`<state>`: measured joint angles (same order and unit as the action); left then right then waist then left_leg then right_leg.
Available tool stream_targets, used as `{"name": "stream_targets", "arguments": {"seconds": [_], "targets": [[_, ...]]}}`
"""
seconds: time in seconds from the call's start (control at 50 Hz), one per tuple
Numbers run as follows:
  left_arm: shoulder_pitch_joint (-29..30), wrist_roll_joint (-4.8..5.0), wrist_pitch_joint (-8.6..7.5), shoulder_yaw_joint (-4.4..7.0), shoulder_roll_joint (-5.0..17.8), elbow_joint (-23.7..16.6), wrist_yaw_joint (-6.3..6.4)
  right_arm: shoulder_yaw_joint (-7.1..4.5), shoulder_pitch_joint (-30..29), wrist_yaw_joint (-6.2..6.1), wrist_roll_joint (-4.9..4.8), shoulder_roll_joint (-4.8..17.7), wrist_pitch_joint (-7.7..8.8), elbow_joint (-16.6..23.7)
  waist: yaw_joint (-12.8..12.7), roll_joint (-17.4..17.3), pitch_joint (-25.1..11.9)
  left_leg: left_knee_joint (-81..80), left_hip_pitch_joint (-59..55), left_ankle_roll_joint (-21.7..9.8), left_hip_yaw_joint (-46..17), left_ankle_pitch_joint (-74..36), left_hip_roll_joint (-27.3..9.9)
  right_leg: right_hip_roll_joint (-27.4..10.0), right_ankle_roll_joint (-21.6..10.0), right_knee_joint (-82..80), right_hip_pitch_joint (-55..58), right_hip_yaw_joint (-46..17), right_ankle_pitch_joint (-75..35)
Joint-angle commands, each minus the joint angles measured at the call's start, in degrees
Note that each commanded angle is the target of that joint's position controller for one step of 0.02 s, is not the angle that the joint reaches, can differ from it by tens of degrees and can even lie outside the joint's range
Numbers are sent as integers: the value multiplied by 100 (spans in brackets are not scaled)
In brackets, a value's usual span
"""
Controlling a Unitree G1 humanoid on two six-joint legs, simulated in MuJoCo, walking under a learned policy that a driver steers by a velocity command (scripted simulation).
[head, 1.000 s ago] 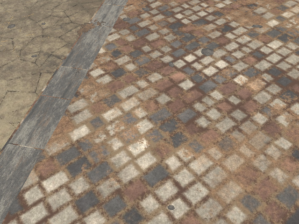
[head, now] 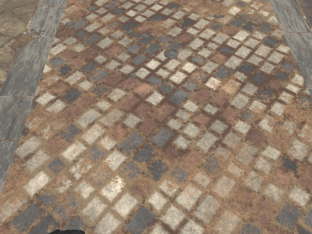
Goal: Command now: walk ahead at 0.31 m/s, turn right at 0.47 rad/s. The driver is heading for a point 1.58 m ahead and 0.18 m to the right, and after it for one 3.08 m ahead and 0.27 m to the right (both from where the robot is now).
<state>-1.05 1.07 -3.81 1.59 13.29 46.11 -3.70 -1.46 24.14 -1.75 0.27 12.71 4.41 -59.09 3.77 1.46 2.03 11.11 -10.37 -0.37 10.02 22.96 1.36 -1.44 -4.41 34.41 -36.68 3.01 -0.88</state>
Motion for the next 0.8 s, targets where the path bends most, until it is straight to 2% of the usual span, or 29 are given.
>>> {"name": "stream_targets", "arguments": {"seconds": [0.02, 0.04, 0.06, 0.08, 0.1, 0.12, 0.14, 0.16, 0.18, 0.2, 0.24, 0.28, 0.34, 0.4, 0.44, 0.48, 0.5, 0.52, 0.54, 0.56, 0.58, 0.6, 0.62, 0.64, 0.66, 0.68, 0.72, 0.76, 0.8], "targets": [[-788, -2, -91, 317, 827, -260, -100, -240, -230, -135, 17, 1194, -142, 417, -858, -885, -465, 2125, 600, -324, -34, -7190, -1437, 606, -301, -1, 1648, 414, 329], [-1568, -3, -69, 475, 1140, -88, -36, -237, -356, -135, -2, 1235, -155, 543, -1272, -745, -872, 3397, 1233, -101, 6, -6549, -1193, 606, -499, -475, 2887, 139, -238], [-2002, -69, 13, 557, 1588, -36, 125, -130, -180, -81, 150, 915, -66, 768, -1139, 439, -1522, 5449, 2777, 196, 16, -2629, -602, -580, -892, -267, 4581, -1454, -2031], [-1672, -225, 0, 541, 1901, -338, 156, 87, 640, 76, 118, 265, 116, 892, -527, 1331, -2819, 7581, 4640, 432, -1033, 1696, 459, -2260, -2406, -572, 6353, -4563, -3147], [-1680, -202, 74, 523, 1546, -392, 195, -94, 104, 156, -23, 950, 249, 905, -955, 335, -3018, 7823, 4690, 283, -1869, 1250, 87, -1939, -2170, -1022, 5808, -4155, -2383], [-1161, -119, 72, 447, 1281, -491, 211, -134, -484, 132, -173, 1049, 250, 1169, -808, 117, -2019, 7442, 4912, 176, -1695, 755, -164, -1616, -1818, -1201, 4851, -3246, -1838], [-758, -22, 71, 398, 1087, -541, 215, -161, -673, 38, -116, 1020, 197, 1184, -543, -499, -1172, 6936, 4870, 222, -1540, 406, -404, -1266, -1504, -1472, 3701, -2633, -1519], [-557, -21, 77, 360, 972, -610, 231, -232, -692, -54, -52, 1120, 92, 1216, -382, -471, -843, 6558, 4585, 258, -1511, 215, -540, -1089, -1384, -1604, 2899, -2322, -1401], [-515, -94, 93, 362, 980, -634, 229, -260, -619, -82, -15, 1126, -23, 1274, -244, -303, -687, 6315, 4161, 278, -1526, 114, -593, -924, -1356, -1762, 2244, -2145, -1292], [-500, -137, 92, 379, 1018, -640, 224, -261, -538, -110, 24, 1010, -102, 1329, -153, -138, -626, 6069, 3959, 322, -1482, 42, -567, -802, -1369, -1820, 1846, -2027, -1376], [-587, -157, 77, 419, 1131, -640, 263, -239, -529, -166, 77, 846, -175, 1444, -101, 61, -719, 5522, 3888, 435, -1413, -187, -480, -652, -1368, -1746, 1604, -1793, -1903], [-670, -120, 140, 452, 1232, -666, 343, -247, -736, -220, 105, 853, -231, 1591, -152, 156, -900, 5022, 4064, 550, -1441, -445, -406, -605, -1285, -1631, 1736, -1841, -1789], [-701, -32, 306, 464, 1266, -747, 469, -253, -1186, -240, 68, 880, -314, 1813, -293, 297, -981, 4324, 4226, 626, -1569, -906, -337, -470, -1015, -1591, 1878, -2125, -219], [-749, -56, 407, 428, 1199, -766, 558, -230, -1510, -187, 18, 866, -307, 1951, -460, 505, -870, 3600, 4157, 624, -1595, -1163, -331, -467, -875, -1597, 1974, -2311, 887], [-841, -100, 441, 402, 1158, -744, 570, -221, -1610, -138, 1, 881, -250, 2009, -544, 599, -847, 3227, 3903, 595, -1548, -1019, -297, -525, -889, -1447, 2047, -2406, 752], [-924, -125, 466, 357, 1101, -730, 549, -227, -1582, -80, -16, 914, -172, 2041, -560, 648, -896, 2825, 3572, 501, -1454, -725, -222, -616, -891, -1145, 2238, -2547, 33], [-903, -113, 477, 316, 1041, -737, 540, -227, -1490, -47, -23, 886, -129, 2033, -478, 635, -923, 2367, 3298, 411, -1399, -807, -185, -611, -833, -958, 2331, -2591, -350], [-848, -76, 493, 266, 956, -750, 542, -223, -1305, -11, -21, 835, -82, 1985, -312, 603, -911, 1537, 2825, 282, -1338, -1380, -177, -497, -676, -767, 2309, -2566, -486], [-1042, -74, 489, 216, 836, -726, 551, -253, -1222, 0, 40, 1001, -47, 1984, -313, 430, -887, 1017, 2267, 100, -1592, -2237, -525, -281, -386, -553, 2113, -2473, -81], [-1408, -201, 455, 146, 620, -743, 536, -322, -1229, -27, 155, 1438, -68, 2084, -599, -660, -1098, 1079, 1611, -349, -2543, -3741, -1606, 268, -37, 326, 1663, -1862, 1466], [-1443, -145, 399, 193, 704, -823, 519, -312, -1357, -16, 274, 1351, -135, 1990, -763, -1744, -868, 1039, 1714, -1236, -3321, -4410, -2185, 771, 253, 676, 1015, -1168, 2998], [-1196, -177, 367, 279, 1102, -814, 520, -240, -1253, 0, 215, 1001, -139, 2040, -435, -1513, -922, 915, 1736, -1592, -3569, -4263, -2325, 573, 480, 1437, 919, -1124, 3584], [-991, -106, 382, 359, 1233, -820, 519, -256, -1181, 4, 141, 1038, -142, 2019, -309, -1258, -872, 970, 1618, -1540, -3381, -4157, -2170, 570, 597, 2030, 709, -1064, 3592], [-1008, -84, 452, 374, 1129, -724, 538, -286, -1231, 2, 79, 1135, -156, 2026, -338, -969, -823, 1041, 1624, -1401, -3092, -4108, -1966, 511, 723, 2406, 617, -1043, 3501], [-1045, -102, 524, 358, 1032, -700, 546, -293, -1357, -7, 5, 1152, -174, 2021, -384, -891, -727, 1064, 1702, -1284, -2904, -4055, -1872, 395, 818, 2479, 607, -1052, 3294], [-1119, -85, 571, 304, 815, -646, 540, -271, -1492, -9, -5, 1079, -210, 2014, -476, -849, -703, 1077, 1882, -1140, -2572, -4069, -1647, 326, 880, 2216, 853, -945, 3147], [-1096, -66, 584, 186, 477, -603, 520, -250, -1620, 15, 20, 953, -301, 1981, -470, -1091, -712, 1137, 2097, -961, -2043, -4126, -1238, 307, 945, 1287, 1438, -567, 2852], [-957, -39, 567, 172, 453, -604, 496, -252, -1410, 22, 12, 938, -361, 1887, -318, -1326, -816, 1217, 1929, -1011, -2030, -4059, -1217, 293, 927, 431, 1816, -439, 2417], [-1115, -41, 551, 201, 500, -488, 471, -241, -1400, 29, -66, 933, -389, 1834, -441, -1277, -779, 1329, 2008, -900, -1995, -3445, -1128, 340, 761, -967, 2403, -279, 1286]]}}
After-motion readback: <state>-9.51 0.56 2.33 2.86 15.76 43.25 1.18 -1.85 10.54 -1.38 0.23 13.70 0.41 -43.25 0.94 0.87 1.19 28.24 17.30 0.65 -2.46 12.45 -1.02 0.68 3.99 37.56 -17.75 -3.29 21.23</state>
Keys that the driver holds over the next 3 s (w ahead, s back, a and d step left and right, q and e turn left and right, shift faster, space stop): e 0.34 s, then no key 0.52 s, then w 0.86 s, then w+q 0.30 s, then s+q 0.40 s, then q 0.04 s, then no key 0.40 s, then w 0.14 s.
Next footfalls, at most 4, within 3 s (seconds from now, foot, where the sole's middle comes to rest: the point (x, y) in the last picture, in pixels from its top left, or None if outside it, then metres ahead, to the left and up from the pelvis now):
0.04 right None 0.22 -0.09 -0.76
0.54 left None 0.30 0.11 -0.76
0.84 right None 0.19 -0.13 -0.76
1.14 left None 0.33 0.09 -0.76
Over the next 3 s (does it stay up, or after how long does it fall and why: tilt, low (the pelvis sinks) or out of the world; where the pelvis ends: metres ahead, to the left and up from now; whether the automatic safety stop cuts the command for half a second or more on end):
stays up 0.79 -0.25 0.02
